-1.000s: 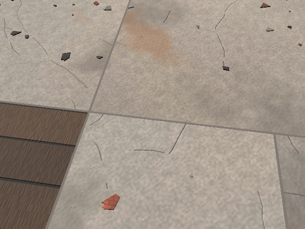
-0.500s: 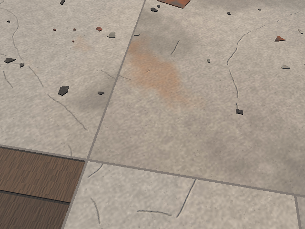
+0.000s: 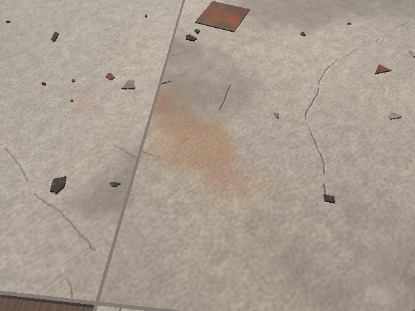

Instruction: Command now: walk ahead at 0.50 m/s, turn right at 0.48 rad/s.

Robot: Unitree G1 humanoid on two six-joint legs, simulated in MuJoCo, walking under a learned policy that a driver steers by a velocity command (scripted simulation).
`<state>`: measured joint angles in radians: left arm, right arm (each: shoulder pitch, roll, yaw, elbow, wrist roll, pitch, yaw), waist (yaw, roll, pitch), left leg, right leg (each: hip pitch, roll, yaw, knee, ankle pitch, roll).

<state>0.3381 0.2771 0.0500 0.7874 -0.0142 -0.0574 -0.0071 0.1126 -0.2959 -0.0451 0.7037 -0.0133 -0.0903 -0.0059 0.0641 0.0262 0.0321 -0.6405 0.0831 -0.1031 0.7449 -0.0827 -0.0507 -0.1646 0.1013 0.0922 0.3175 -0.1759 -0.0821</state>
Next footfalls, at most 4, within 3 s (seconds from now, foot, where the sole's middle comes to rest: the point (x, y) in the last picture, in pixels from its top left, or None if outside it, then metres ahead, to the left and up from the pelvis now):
0.18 left None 0.29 0.15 -0.78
0.68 right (296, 307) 0.49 -0.19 -0.78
1.16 left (283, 210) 0.84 -0.17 -0.78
1.70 right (393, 221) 0.81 -0.55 -0.78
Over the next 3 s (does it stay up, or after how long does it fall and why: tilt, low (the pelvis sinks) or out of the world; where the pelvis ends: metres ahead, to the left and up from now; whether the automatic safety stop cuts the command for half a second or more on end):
stays up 0.92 -1.06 0.00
